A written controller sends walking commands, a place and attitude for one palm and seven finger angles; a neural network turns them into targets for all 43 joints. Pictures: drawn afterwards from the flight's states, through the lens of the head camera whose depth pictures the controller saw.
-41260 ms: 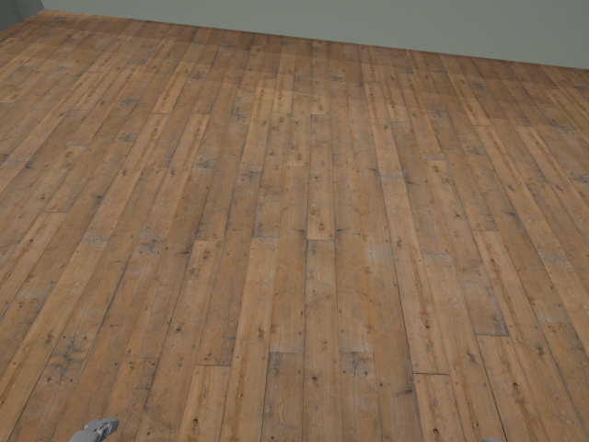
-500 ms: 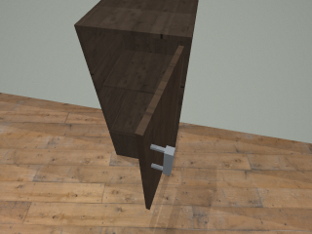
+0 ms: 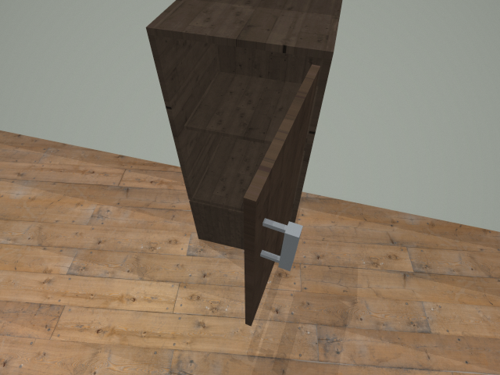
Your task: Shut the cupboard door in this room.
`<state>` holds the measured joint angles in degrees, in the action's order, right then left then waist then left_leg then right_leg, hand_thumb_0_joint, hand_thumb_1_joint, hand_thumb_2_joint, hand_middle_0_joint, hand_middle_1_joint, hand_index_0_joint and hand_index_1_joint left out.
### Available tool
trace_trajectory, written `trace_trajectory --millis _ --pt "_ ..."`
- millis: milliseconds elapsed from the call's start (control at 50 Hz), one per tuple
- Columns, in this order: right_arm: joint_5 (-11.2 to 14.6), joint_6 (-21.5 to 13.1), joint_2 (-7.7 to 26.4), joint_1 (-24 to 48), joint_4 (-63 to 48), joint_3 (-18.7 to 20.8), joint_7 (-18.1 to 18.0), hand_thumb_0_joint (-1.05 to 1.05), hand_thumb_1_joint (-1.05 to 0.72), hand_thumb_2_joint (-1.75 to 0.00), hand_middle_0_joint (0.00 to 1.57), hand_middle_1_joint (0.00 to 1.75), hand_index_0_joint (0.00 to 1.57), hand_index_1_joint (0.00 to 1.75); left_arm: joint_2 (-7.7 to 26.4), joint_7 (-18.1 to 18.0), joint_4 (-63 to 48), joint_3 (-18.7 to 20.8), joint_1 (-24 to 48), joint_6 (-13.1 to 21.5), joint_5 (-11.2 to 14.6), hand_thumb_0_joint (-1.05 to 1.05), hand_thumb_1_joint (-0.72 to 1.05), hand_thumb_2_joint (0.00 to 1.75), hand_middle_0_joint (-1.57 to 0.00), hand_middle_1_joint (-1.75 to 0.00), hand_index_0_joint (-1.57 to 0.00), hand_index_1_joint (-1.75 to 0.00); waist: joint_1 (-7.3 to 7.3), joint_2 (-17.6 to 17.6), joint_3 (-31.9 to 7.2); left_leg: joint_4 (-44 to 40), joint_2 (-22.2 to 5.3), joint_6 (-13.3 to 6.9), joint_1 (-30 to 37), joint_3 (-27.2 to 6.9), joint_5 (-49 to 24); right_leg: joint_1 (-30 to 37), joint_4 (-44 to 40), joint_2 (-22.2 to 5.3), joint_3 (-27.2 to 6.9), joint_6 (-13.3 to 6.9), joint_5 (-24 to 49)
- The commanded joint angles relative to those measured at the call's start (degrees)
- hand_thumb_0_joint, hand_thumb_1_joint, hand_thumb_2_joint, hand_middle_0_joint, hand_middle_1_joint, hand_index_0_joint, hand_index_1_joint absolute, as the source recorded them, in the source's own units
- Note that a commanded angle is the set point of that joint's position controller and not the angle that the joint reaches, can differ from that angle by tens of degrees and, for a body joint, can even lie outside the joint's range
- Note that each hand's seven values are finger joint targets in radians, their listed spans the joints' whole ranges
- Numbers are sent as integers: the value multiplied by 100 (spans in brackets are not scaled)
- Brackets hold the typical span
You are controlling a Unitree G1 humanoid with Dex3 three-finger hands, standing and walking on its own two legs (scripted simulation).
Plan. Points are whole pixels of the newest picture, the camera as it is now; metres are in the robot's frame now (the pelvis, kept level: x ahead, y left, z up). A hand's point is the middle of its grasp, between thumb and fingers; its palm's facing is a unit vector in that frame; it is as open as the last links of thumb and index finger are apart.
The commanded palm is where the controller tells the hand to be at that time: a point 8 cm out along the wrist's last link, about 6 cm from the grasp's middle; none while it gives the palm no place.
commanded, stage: turn or walk to find it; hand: left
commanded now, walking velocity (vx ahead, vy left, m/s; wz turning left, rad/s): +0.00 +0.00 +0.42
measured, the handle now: (278, 244) +0.34 -0.03 -0.01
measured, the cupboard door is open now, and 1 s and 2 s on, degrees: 83 83 83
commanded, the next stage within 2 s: stand and wait in 0.16 s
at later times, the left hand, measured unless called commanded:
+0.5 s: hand out of the picture -0.01 +0.15 -0.15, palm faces +0.17 -0.96 -0.24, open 7.3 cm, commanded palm none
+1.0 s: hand out of the picture +0.09 +0.16 -0.18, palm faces +0.16 -0.97 -0.17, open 7.4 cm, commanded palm none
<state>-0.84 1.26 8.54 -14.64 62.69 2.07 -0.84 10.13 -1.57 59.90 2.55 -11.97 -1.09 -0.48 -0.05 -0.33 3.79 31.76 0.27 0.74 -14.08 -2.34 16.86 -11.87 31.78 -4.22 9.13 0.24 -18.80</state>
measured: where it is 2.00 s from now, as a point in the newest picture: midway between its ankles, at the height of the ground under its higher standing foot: outside the picture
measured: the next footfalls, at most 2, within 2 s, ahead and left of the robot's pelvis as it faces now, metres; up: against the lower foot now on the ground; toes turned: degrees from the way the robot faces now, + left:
right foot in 0.38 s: +0.01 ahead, -0.12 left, +0.00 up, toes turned +2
left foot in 0.78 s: +0.19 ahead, +0.13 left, +0.00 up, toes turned +12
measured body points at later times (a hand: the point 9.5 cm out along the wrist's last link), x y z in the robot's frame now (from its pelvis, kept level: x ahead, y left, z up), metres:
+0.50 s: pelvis +0.01 -0.03 +0.01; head +0.02 -0.06 +0.46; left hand -0.02 +0.20 -0.13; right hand +0.08 -0.27 -0.16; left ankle +0.01 +0.12 -0.67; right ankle -0.03 -0.12 -0.73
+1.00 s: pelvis +0.13 +0.01 +0.00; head +0.16 +0.01 +0.45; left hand +0.08 +0.21 -0.16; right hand +0.25 -0.19 -0.15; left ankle +0.15 +0.12 -0.73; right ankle +0.12 -0.11 -0.72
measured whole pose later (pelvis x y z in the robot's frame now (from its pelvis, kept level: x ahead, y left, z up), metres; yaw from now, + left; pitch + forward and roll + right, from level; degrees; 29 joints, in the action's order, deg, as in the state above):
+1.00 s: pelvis +0.13 +0.01 +0.00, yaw +4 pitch -1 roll +2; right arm -0.6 -2.4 7.1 -5.1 60.8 2.5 -1.8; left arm 6.2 -2.1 64.8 1.2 -18.2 0.6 -0.9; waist 2.1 1.1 4.3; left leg 30.5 -0.9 -1.8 -15.8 8.3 13.6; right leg -16.8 42.7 -5.2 3.6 1.7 -26.2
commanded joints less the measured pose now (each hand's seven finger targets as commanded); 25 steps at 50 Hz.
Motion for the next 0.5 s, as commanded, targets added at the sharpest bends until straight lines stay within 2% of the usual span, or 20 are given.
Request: trace_trajectory --millis 0,40,60,80,100,120,140,160,200,220,260,300,320,340,360,380,400,420,440,480 --pt "-17 -41 623 -61 -526 179 -24 0 -90 -90 20 30 20 30 970 -38 -374 261 -164 42 -57 0 90 90 -20 -30 -20 -30 45 558 -203 257 -351 -104 -483 -62 -679 -60 -795 -1207 -790 -370 515" --pt "-30 -41 660 -147 -611 206 -1 0 -90 -90 20 30 20 30 999 -39 -508 294 10 27 -71 0 90 90 -20 -30 -20 -30 -26 433 -316 244 -422 -124 -451 -169 -838 -100 -508 -1218 -611 -355 614" --pt "-42 -48 739 -148 -655 216 9 0 -90 -90 20 30 20 30 968 -31 -559 298 83 15 -69 0 90 90 -20 -30 -20 -30 -55 174 -310 3 -519 -190 -376 -435 -1013 -272 -222 -1024 -443 -234 480" --pt "-59 -63 879 -155 -713 232 13 0 -90 -90 20 30 20 30 859 -16 -624 282 135 -6 -51 0 90 90 -20 -30 -20 -30 -90 -432 -192 -478 -744 -359 -432 -1086 -1162 -480 292 -594 -179 -25 132" --pt "-81 -91 1123 -187 -758 276 -5 0 -90 -90 20 30 20 30 705 -9 -675 249 149 -11 -25 0 90 90 -20 -30 -20 -30 -122 -1187 -190 -1166 -1216 -697 -421 -2149 -1293 -664 1081 -29 -20 198 -263" --pt "-67 -124 1227 -264 -761 321 -41 0 -90 -90 20 30 20 30 646 -13 -751 207 291 -11 -37 0 90 90 -20 -30 -20 -30 -160 -1332 -175 -1495 -1536 -1101 -206 -2761 -1692 -1058 1843 154 -336 216 -1181" --pt "-72 -131 1316 -294 -772 347 -75 0 -90 -90 20 30 20 30 620 -17 -796 209 378 -19 -38 0 90 90 -20 -30 -20 -30 -204 -1296 -228 -1563 -1649 -1311 -51 -2904 -1708 -1346 2358 109 -681 189 -1500" --pt "-89 -128 1301 -217 -777 337 -97 0 -90 -90 20 30 20 30 622 -7 -795 197 397 -12 -43 0 90 90 -20 -30 -20 -30 -146 -1228 -348 -1449 -1574 -1346 150 -2770 -1752 -1477 2504 106 -884 172 -1435" --pt "-96 -118 1263 -4 -830 317 -116 0 -90 -90 20 30 20 30 537 24 -722 139 284 7 -27 0 90 90 -20 -30 -20 -30 -76 -1038 -581 -1305 -1346 -1248 458 -2318 -1803 -1459 2235 160 -889 196 -1208" --pt "-102 -136 1218 -36 -834 297 -119 0 -90 -90 20 30 20 30 456 57 -685 94 193 45 -30 0 90 90 -20 -30 -20 -30 -69 -803 -797 -1268 -1258 -1214 678 -2186 -1559 -1326 1885 205 -845 197 -1182" --pt "-113 -155 1200 -90 -759 299 -104 0 -90 -90 20 30 20 30 371 123 -572 25 -19 106 -60 0 90 90 -20 -30 -20 -30 -69 -833 -940 -1360 -1062 -1069 707 -1987 -332 -849 982 320 -644 176 -1115" --pt "-82 -136 1114 -45 -651 283 -77 0 -90 -90 20 30 20 30 326 169 -333 -17 -461 169 -71 0 90 90 -20 -30 -20 -30 122 -741 -759 -1258 -789 -797 -11 -1668 800 224 -258 443 -380 164 -459" --pt "-52 -134 987 36 -628 263 -60 0 -90 -90 20 30 20 30 437 172 -169 8 -901 218 -87 0 90 90 -20 -30 -20 -30 325 -359 -675 -765 -477 -582 -558 -1315 1121 960 -1048 354 -452 125 -127" --pt "-12 -152 664 73 -695 210 -36 0 -90 -90 20 30 20 30 850 129 -47 99 -1289 247 -149 0 90 90 -20 -30 -20 -30 473 701 -463 536 43 -269 -1751 -601 1449 1660 -1680 -598 -1615 -153 -1152" --pt "-45 -179 503 357 -1008 178 12 0 -90 -90 20 30 20 30 1278 102 -130 186 -1333 215 -161 0 90 90 -20 -30 -20 -30 561 1708 175 1586 306 -58 -2865 109 1700 1506 -2507 -1853 -3519 -718 -2577" --pt "-108 -157 867 831 -1097 252 67 0 -90 -90 20 30 20 30 1287 64 -144 223 -1372 274 -85 0 90 90 -20 -30 -20 -30 638 1343 659 2277 -111 -78 -2908 -154 1340 556 -2906 -2158 -4215 -970 -3269" --pt "-109 -141 846 947 -1078 285 119 0 -90 -90 20 30 20 30 1141 58 -147 203 -1152 316 -79 0 90 90 -20 -30 -20 -30 444 1047 1034 2649 -267 -85 -2859 -180 909 42 -2974 -1979 -4101 -992 -3270" --pt "-124 -137 820 750 -952 309 162 0 -90 -90 20 30 20 30 934 59 -141 164 -971 349 -89 0 90 90 -20 -30 -20 -30 238 683 1017 2774 -397 -52 -2768 -52 650 62 -2811 -1829 -3510 -941 -2793" --pt "-120 -157 705 580 -841 295 207 0 -90 -90 20 30 20 30 808 80 -170 125 -853 387 -94 0 90 90 -20 -30 -20 -30 117 708 1007 2773 -470 13 -2581 118 291 14 -2638 -1482 -2816 -809 -2068" --pt "-108 -179 568 502 -754 262 233 0 -90 -90 20 30 20 30 596 101 -62 81 -1167 470 -58 0 90 90 -20 -30 -20 -30 144 749 767 2771 -478 103 -2389 362 -291 289 -2451 -1068 -1980 -650 -643"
